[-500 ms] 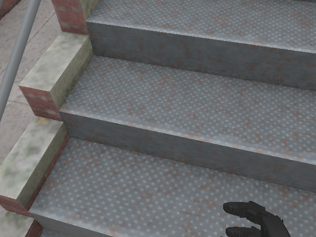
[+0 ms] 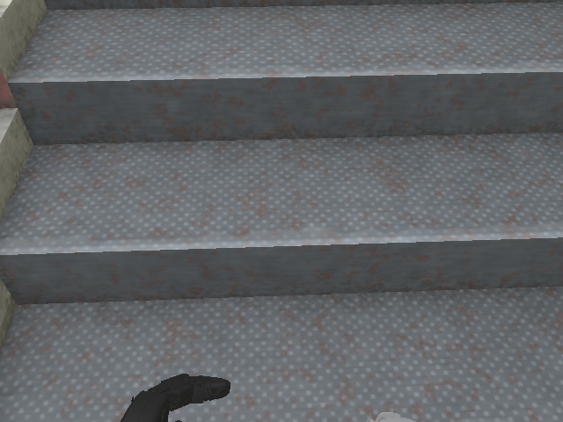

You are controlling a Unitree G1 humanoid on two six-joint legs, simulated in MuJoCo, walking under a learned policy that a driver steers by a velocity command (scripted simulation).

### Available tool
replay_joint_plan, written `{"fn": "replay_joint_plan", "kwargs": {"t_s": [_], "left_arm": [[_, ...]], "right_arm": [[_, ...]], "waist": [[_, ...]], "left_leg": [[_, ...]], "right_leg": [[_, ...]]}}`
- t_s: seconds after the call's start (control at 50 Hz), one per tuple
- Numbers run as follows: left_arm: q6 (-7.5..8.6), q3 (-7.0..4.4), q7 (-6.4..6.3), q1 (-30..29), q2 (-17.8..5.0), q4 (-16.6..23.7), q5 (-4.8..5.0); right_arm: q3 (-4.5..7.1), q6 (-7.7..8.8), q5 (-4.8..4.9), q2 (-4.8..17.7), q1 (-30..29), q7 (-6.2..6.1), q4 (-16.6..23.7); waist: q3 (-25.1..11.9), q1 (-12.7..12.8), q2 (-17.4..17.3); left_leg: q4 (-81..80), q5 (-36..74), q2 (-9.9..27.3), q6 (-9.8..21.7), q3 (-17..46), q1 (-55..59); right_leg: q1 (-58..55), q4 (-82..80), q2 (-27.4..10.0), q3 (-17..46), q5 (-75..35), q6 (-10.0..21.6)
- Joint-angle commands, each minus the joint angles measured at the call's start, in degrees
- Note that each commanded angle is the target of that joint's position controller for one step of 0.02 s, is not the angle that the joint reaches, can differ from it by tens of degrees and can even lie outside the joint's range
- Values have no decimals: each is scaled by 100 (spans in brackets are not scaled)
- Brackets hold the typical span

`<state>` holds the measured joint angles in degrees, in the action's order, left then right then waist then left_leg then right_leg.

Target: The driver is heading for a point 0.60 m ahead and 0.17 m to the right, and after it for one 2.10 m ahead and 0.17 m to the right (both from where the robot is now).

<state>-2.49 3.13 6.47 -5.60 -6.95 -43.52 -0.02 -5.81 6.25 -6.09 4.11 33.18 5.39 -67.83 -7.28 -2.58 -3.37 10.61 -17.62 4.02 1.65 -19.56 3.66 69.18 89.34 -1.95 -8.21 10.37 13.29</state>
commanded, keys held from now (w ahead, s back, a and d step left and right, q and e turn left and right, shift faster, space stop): w+e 0.90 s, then w+q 0.10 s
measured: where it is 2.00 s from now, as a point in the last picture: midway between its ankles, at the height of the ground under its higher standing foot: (403, 200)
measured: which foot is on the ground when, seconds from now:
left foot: down 0.00-0.06, up 0.08-0.46, down 0.48-1.00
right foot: up 0.00-0.00, down 0.02-0.50, up 0.52-1.00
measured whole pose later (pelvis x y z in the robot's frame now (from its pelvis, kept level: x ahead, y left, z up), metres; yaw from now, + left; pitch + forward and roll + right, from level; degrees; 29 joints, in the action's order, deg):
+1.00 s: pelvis +0.51 +0.00 +0.31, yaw -35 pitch +3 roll +2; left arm 2.8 1.6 5.1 0.9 -9.2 -53.5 -0.7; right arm -4.7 5.2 -9.4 3.1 32.4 1.9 -68.5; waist -5.5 -7.1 1.2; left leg 16.8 -21.2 0.8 1.0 -18.7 1.7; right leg 74.5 102.1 -1.7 5.8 4.1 14.5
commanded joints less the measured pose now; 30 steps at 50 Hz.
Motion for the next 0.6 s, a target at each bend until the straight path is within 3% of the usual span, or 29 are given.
{"fn": "replay_joint_plan", "kwargs": {"t_s": [0.02, 0.04, 0.06, 0.08, 0.1, 0.12, 0.14, 0.16, 0.18, 0.2, 0.22, 0.26, 0.28, 0.3, 0.32, 0.34, 0.36, 0.38, 0.4, 0.42, 0.44, 0.46, 0.48, 0.5, 0.52, 0.54, 0.56, 0.58, 0.6], "left_arm": [[110, -262, 23, 249, -622, 345, 16], [200, -410, -112, 1109, -904, 21, 58], [239, -540, -267, 2415, -1207, -421, 30], [181, -529, -346, 3745, -1175, -902, -247], [152, -651, -308, 4363, -1497, -1134, -377], [333, -730, -391, 4053, -1533, -1272, -390], [466, -671, -372, 3811, -1226, -1427, -260], [525, -571, -318, 3385, -805, -1571, -233], [548, -402, -244, 2763, -340, -1669, -240], [585, -223, -164, 2274, 64, -1739, -345], [671, -160, -186, 1886, 139, -1690, -299], [919, -205, -286, 1360, -161, -1409, -386], [954, -193, -368, 2029, -346, -1507, -540], [941, -149, -444, 2989, -248, -1895, -654], [921, -118, -460, 3555, -161, -2134, -727], [887, -89, -401, 3961, -209, -2375, -850], [939, -94, -340, 4029, -319, -2337, -802], [956, -98, -296, 4110, -353, -2246, -709], [873, -126, -154, 2816, -654, -1598, -475], [894, -155, -129, 2746, -940, -1281, -231], [922, -263, -135, 2467, -1400, -1103, -105], [975, -401, -176, 2379, -1828, -946, 21], [1072, -539, -160, 2539, -1974, -893, 89], [1118, -618, -81, 2787, -1598, -1053, -112], [1115, -319, -29, 3971, -138, -1104, -551], [972, -498, 50, 3240, -387, -1243, -276], [933, -498, 3, 2471, -337, -1106, -196], [886, -518, -93, 2503, -354, -1280, -148], [821, -488, -170, 2524, -322, -1326, -283]], "right_arm": [[431, 216, 370, 2066, -301, 23, 277], [471, 196, 187, 2132, -283, 69, 252], [383, 223, -197, 1602, 8, 96, 251], [340, 122, -180, 1346, 23, 257, 292], [533, 0, 344, 1386, -881, 311, 663], [567, 14, 450, 1038, -1358, 205, 853], [580, 13, 254, 973, -1626, 109, 1009], [577, -15, 163, 950, -1992, 80, 1292], [428, -66, 168, 546, -2208, -11, 1495], [385, -178, 177, 513, -2162, -101, 1581], [373, -263, 180, 547, -2085, -159, 1589], [447, -314, 387, 926, -2334, -319, 1790], [397, -275, 462, 931, -2570, -316, 1931], [302, -263, 415, 764, -3006, -353, 2105], [260, -238, 295, 752, -3399, -423, 2284], [200, -214, 281, 778, -3949, -472, 2618], [200, -203, 233, 892, -4300, -519, 2848], [217, -226, 258, 1026, -4640, -565, 3034], [179, -345, 249, 944, -4770, -517, 3243], [145, -408, 374, 653, -4880, -387, 3393], [159, -481, 430, 653, -4297, -287, 3298], [308, -517, 425, 1030, -3890, -220, 3143], [522, -420, 463, 1618, -3481, -253, 2995], [687, -313, 400, 1995, -2434, -327, 2700], [710, -230, 363, 2227, -900, -317, 2203], [735, -243, 129, 2256, 3, -365, 2020], [707, -118, 283, 2117, -492, -382, 1740], [744, -87, 455, 1964, -1430, -375, 1668], [603, -136, 419, 1268, -1863, -384, 1474]], "waist": [[339, 1057, -789], [-74, 1092, -834], [-1122, 1180, -196], [-1736, 1484, 498], [-1151, 1676, 775], [-134, 1411, 830], [17, 1176, 863], [100, 798, 584], [159, 346, 240], [255, -32, -238], [318, -236, -131], [361, -359, 363], [238, -115, 788], [341, 210, 834], [642, 415, 536], [666, 491, 278], [501, 557, 88], [471, 723, 548], [512, 218, 475], [611, 149, 1017], [380, -174, 1199], [109, -440, 1105], [-244, -445, 1095], [-725, -580, 746], [-2795, -236, -1444], [-1444, -1029, -1485], [139, -760, -1364], [685, -265, -913], [384, 93, 6]], "left_leg": [[1046, 10019, 1499, 1075, 336, -331], [1945, 10400, 1436, 990, 338, -722], [3682, 8880, 1221, 587, 736, -2692], [5357, 3211, 314, 325, 1258, -4403], [7955, 1606, -517, 290, 2534, -5215], [9505, 1949, -537, 332, 3200, -6045], [10664, 1803, -640, 457, 3232, -6537], [11582, 1523, -820, 653, 3246, -7075], [11514, 1498, -684, 936, 3285, -7339], [11031, 1747, -468, 1103, 3103, -7301], [10706, 1306, -288, 1134, 2825, -7297], [9678, 656, -128, 915, 2336, -6274], [10888, 220, -252, 744, 2139, -6272], [11836, -441, -274, 757, 2342, -7440], [11825, -817, -226, 827, 2649, -8546], [11002, -706, -38, 943, 2807, -9040], [9488, -344, 176, 881, 2562, -8629], [8993, -271, 251, 877, 2376, -8012], [7380, -722, 202, 597, 1670, -5115], [7778, -616, -7, 148, 1290, -3215], [7878, -85, -237, -19, 1270, -3061], [6991, -204, -621, -83, 1129, -3114], [5401, -492, -946, 56, 984, -3227], [4274, 840, -505, 544, 2284, -2168], [2821, 1912, 1355, 2398, 6323, 824], [1400, -1610, 1747, 2144, 8657, 46], [1330, -3895, 1423, 1519, 7600, -1106], [1613, -3268, 1381, 1551, 6449, -2292], [1815, -2326, 1339, 1439, 5373, -2711]], "right_leg": [[-2737, -2574, 1022, -636, 1153, -348], [-4130, -2833, 1175, -445, 749, -249], [-6790, -2678, 700, 1281, -1597, 398], [-8378, -4582, -91, 3637, -1022, 1005], [-7572, -6255, -731, 5579, 673, 1053], [-6489, -6355, -744, 5495, 808, 919], [-6020, -6248, -700, 5196, 662, 1013], [-5781, -6277, -629, 4929, 355, 972], [-5288, -6227, -452, 4099, 482, 656], [-4672, -6325, -273, 3458, 285, 419], [-4246, -6431, -189, 2872, 86, 305], [-3062, -6955, 224, 2002, 65, -3], [-3058, -7025, 162, 2190, -122, 59], [-3938, -6996, -155, 2782, 174, 131], [-4843, -6902, -407, 3074, 424, 103], [-5373, -6757, -535, 3219, 537, -67], [-5350, -6800, -417, 3099, 820, -161], [-4721, -7017, -264, 3025, 1070, -176], [-2294, -8149, -211, 2680, 1232, -132], [-1000, -8643, -446, 3087, 505, 191], [-1669, -8238, -693, 2959, -1327, 210], [-3061, -7732, -802, 2800, -4277, 217], [-4766, -6936, -695, 2490, -6210, 11], [-5006, -4821, -290, 2422, -6315, -348], [-2754, -2642, 763, 2272, -1578, -636], [-953, 422, 1097, 3081, -295, -633], [189, 1294, 732, 2706, -902, -446], [-24, 1647, 499, 2255, -1345, -482], [-493, 1676, 378, 2088, -1414, -336]]}}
